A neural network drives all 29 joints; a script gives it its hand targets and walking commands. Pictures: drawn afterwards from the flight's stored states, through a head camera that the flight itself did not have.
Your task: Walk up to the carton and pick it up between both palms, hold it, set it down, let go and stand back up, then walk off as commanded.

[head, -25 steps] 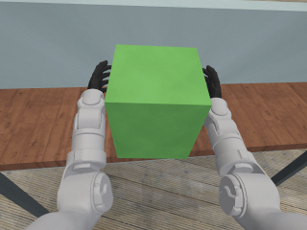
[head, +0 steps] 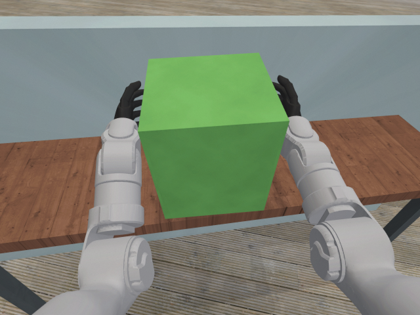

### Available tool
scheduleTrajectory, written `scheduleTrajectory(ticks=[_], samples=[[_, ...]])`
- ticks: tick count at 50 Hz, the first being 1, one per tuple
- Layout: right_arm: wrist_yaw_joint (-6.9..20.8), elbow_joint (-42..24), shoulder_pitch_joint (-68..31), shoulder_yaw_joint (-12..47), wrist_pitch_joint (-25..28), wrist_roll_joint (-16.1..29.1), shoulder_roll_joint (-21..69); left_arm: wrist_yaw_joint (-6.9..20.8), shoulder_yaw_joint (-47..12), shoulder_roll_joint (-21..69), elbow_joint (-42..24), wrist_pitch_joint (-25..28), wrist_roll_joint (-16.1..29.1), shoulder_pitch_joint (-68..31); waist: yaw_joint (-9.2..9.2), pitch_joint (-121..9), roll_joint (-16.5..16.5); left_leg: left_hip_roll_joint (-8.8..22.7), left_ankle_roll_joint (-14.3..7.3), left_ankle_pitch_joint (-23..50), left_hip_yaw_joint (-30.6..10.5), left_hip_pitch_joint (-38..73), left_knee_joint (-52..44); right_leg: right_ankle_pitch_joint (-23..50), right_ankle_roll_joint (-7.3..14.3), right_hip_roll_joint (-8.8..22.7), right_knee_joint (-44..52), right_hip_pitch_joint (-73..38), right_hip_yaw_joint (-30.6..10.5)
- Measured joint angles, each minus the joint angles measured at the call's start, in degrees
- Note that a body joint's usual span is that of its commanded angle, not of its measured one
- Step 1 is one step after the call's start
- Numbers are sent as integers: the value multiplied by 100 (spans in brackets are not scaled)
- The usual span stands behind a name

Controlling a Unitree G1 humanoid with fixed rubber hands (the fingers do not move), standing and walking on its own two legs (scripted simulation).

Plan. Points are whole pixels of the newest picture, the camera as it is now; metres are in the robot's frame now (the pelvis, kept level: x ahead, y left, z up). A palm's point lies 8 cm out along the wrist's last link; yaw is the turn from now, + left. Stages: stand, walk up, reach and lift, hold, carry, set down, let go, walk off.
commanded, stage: reach and lift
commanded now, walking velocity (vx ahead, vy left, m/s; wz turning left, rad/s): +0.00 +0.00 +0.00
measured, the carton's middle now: (209, 139) +0.39 +0.02 +0.15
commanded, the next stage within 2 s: hold in 1.62 s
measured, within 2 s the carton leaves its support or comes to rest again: neither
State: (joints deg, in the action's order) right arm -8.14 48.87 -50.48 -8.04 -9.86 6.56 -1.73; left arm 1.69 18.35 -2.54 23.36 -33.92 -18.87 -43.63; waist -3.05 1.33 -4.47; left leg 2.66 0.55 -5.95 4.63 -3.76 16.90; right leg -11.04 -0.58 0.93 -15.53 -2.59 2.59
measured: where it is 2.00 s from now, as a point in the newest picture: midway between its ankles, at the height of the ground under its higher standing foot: outside the picture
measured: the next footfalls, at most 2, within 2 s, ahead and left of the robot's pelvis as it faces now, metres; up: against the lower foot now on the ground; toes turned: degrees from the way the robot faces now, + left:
none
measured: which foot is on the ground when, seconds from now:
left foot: down 0.00-1.00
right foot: down 0.00-1.00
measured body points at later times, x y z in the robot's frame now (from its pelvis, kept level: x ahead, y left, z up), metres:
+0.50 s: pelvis -0.01 +0.00 +0.00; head -0.08 +0.03 +0.44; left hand +0.39 +0.17 +0.24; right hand +0.39 -0.14 +0.25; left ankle +0.04 +0.12 -0.75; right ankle -0.02 -0.12 -0.75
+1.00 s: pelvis +0.00 +0.00 +0.00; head -0.07 +0.02 +0.44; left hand +0.40 +0.16 +0.25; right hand +0.40 -0.14 +0.28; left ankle +0.04 +0.12 -0.75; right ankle -0.02 -0.12 -0.75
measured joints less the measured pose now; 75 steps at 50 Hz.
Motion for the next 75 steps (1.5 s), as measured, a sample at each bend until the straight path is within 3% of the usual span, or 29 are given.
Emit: scheduleTrajectory(ticks=[14,33,47,52,57,75], samples=[[-243,-291,-136,440,-531,528,-187,-100,-64,-116,-153,-334,304,-26,-73,-272,178,45,22,48,-64,-225,79,53,31,-59,-59,207,13],[-285,249,-914,492,-1184,877,-486,-235,-35,-270,317,-921,495,-679,-60,-689,194,30,-17,35,-47,-391,137,98,-6,-64,-69,381,-94],[-350,255,-1084,814,-1518,1363,-726,-395,-151,-247,107,-1313,558,-717,-144,-852,229,62,17,-126,-114,-507,310,36,13,-118,-48,405,-111],[-389,215,-1070,912,-1694,1413,-739,-316,-44,-222,68,-1461,553,-721,-87,-836,292,64,33,-166,-136,-475,321,-3,26,-129,-60,374,-117],[-554,-325,-864,1037,-1830,1579,-752,-331,-138,-282,-306,-1505,680,-552,-87,-896,382,69,61,-209,-212,-481,355,-24,45,-151,-13,321,-74],[-808,-396,-1207,983,-2409,1549,-766,-110,-3,-435,-10,-1606,708,-852,-94,-1057,434,73,99,-207,-273,-519,349,-59,82,-190,-87,401,-126]])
